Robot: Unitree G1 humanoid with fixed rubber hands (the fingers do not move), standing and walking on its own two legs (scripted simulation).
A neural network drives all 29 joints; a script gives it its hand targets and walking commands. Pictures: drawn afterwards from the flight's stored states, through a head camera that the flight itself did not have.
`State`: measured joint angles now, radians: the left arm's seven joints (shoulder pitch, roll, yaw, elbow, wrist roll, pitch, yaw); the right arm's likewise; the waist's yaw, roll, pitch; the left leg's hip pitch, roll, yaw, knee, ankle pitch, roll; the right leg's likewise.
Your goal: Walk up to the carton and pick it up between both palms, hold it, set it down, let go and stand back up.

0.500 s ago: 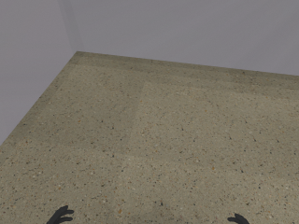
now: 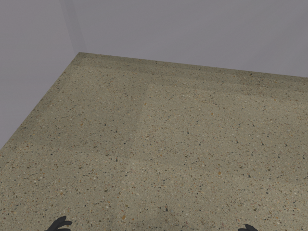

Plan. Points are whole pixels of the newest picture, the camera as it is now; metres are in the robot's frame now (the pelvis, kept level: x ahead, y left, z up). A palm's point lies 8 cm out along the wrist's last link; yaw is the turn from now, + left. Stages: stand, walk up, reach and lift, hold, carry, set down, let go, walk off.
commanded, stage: stand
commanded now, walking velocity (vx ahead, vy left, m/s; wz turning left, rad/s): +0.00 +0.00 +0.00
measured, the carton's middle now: out of the picture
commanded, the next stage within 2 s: none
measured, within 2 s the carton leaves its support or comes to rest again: neither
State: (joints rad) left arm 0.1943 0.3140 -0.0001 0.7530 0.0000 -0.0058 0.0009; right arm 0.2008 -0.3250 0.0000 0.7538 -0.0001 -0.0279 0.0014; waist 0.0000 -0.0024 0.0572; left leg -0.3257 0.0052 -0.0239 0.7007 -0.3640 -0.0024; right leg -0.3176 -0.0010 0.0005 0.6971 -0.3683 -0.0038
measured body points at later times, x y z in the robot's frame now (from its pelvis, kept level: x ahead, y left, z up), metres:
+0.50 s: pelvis +0.00 +0.00 +0.00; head +0.02 +0.00 +0.45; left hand +0.11 +0.28 -0.11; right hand +0.11 -0.28 -0.11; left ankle +0.01 +0.13 -0.72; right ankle +0.00 -0.12 -0.72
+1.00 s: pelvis -0.02 +0.00 +0.01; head +0.00 +0.00 +0.46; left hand +0.07 +0.29 -0.12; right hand +0.07 -0.29 -0.11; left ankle +0.01 +0.13 -0.72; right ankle +0.00 -0.12 -0.72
